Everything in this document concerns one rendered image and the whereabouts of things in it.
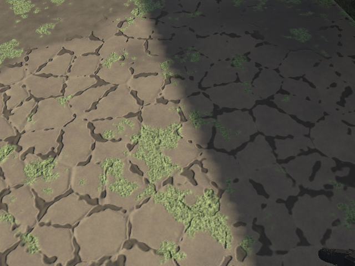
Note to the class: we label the right robot hand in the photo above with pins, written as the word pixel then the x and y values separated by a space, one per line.
pixel 339 257

